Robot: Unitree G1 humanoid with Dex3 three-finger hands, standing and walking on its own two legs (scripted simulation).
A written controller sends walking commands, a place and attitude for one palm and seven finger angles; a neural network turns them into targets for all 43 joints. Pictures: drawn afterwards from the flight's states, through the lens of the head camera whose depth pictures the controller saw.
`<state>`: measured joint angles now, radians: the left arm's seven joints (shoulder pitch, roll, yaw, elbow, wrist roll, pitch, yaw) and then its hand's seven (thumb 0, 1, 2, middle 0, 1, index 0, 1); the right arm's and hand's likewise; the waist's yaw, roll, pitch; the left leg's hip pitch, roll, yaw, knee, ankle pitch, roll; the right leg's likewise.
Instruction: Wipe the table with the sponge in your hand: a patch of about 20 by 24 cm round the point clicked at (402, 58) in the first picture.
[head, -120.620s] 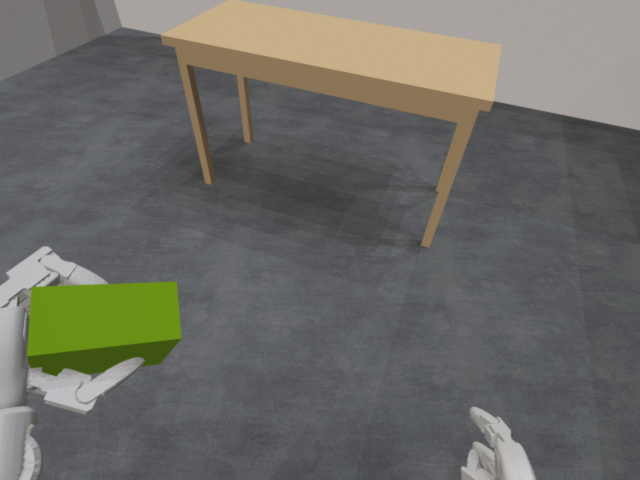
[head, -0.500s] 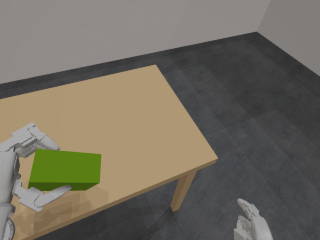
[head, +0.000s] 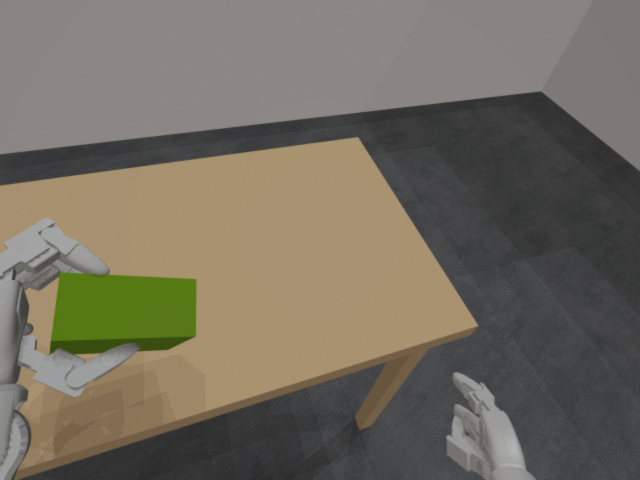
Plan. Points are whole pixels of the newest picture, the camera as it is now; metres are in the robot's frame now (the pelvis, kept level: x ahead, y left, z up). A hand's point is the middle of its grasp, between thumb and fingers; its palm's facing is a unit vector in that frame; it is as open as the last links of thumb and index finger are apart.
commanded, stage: come to a stop and stand still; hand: left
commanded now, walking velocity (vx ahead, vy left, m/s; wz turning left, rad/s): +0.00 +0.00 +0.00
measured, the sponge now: (142, 317) +0.24 +0.21 +0.11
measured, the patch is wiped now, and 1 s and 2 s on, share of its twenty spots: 0.00 0.00 0.00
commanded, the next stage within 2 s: look again from close up in 0.24 s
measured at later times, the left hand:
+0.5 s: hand (93, 316) +0.21 +0.23 +0.16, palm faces +0.32 -0.85 -0.42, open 9.9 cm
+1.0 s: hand (117, 339) +0.20 +0.21 +0.14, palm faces +0.21 -0.73 -0.64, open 9.9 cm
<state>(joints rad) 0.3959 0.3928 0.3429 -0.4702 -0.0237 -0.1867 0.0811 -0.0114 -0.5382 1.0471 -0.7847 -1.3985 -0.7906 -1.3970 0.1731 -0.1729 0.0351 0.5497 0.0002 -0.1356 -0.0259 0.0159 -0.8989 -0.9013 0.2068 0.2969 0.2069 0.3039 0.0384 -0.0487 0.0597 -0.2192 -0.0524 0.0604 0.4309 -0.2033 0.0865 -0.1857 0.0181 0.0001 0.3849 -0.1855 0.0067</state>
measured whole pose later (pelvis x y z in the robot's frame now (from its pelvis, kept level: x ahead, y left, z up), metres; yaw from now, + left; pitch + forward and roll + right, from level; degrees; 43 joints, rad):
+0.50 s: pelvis -0.01 -0.01 +0.00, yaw +0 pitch -1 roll -1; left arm 0.44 0.39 0.34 -0.47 -0.02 -0.22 0.08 -0.01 -0.54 1.05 -0.79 -1.40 -0.79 -1.40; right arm 0.22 -0.20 0.01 0.59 0.01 -0.14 -0.03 0.02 -0.90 -0.90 0.21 0.30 0.21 0.30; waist 0.01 -0.02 0.06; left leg -0.23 -0.04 0.06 0.43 -0.19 0.08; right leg -0.19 0.03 0.00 0.38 -0.17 0.00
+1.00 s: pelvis -0.01 -0.04 -0.01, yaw +2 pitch -2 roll +0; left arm 0.38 0.49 0.31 -0.41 0.06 0.09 -0.06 -0.01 -0.53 1.04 -0.78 -1.41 -0.79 -1.40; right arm 0.14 -0.26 0.04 0.59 0.01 -0.09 -0.03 0.02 -0.90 -0.90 0.21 0.30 0.21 0.30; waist 0.04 0.06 0.01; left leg -0.27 -0.04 0.03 0.53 -0.24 0.04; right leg -0.26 0.04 -0.02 0.56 -0.27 -0.05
